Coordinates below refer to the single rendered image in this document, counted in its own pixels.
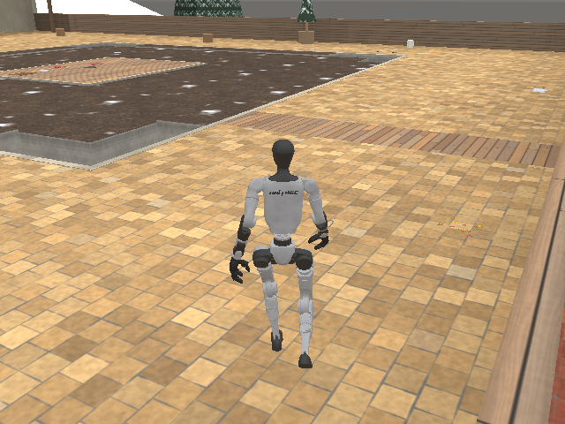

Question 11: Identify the robot right upper arm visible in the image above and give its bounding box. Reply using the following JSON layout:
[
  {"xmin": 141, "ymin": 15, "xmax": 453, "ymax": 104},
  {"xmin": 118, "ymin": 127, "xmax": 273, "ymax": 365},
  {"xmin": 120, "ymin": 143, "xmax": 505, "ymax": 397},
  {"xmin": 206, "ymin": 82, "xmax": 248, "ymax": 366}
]
[{"xmin": 301, "ymin": 178, "xmax": 326, "ymax": 224}]

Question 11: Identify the left robot hand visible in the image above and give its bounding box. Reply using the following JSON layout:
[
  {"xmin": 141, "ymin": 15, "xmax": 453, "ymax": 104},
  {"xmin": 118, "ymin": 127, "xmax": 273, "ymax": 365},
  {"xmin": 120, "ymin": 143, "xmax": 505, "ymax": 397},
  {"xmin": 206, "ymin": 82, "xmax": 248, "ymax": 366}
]
[{"xmin": 230, "ymin": 257, "xmax": 250, "ymax": 284}]

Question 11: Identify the robot right forearm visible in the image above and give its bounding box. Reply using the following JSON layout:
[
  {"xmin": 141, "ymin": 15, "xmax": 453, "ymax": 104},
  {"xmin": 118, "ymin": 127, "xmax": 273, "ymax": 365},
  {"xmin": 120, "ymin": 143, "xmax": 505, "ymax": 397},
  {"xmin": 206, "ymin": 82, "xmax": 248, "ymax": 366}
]
[{"xmin": 315, "ymin": 211, "xmax": 328, "ymax": 238}]

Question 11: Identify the robot left upper arm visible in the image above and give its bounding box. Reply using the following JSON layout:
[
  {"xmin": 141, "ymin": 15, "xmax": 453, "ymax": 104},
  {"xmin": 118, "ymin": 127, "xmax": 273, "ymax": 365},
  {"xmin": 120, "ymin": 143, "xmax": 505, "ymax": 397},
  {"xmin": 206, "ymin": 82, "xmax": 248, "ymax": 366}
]
[{"xmin": 243, "ymin": 178, "xmax": 265, "ymax": 228}]

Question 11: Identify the left robot foot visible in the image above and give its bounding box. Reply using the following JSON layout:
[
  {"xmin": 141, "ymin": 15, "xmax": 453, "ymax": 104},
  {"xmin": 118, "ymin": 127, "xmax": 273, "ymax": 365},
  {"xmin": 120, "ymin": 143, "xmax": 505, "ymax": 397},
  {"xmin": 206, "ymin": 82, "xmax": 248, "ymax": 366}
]
[{"xmin": 271, "ymin": 330, "xmax": 283, "ymax": 352}]

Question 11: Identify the robot left forearm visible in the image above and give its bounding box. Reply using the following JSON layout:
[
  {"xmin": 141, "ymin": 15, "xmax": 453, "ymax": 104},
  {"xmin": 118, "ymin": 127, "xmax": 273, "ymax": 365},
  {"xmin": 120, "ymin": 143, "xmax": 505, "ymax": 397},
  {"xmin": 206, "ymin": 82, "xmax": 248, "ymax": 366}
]
[{"xmin": 231, "ymin": 215, "xmax": 251, "ymax": 260}]

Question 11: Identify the robot right thigh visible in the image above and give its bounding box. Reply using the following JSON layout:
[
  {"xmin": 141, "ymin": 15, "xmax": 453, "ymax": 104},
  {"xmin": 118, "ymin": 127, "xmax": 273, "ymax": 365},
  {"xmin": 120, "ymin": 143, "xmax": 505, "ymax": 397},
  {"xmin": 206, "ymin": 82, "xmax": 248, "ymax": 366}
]
[{"xmin": 295, "ymin": 248, "xmax": 313, "ymax": 313}]

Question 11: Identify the right robot hand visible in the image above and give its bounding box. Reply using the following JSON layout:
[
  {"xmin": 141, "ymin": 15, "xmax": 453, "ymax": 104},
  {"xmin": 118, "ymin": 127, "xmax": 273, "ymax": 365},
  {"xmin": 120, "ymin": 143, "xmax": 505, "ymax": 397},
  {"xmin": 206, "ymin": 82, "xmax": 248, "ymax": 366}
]
[{"xmin": 308, "ymin": 233, "xmax": 329, "ymax": 250}]

